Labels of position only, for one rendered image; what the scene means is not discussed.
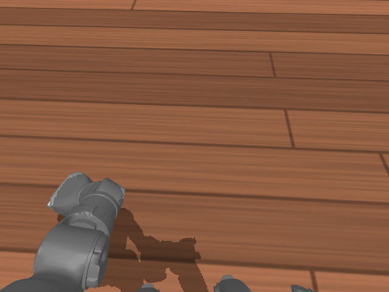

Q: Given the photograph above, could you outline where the left robot hand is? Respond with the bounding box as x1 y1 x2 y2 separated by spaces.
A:
47 172 93 216

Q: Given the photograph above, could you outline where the left robot arm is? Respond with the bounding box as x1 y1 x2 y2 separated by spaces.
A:
0 178 125 292

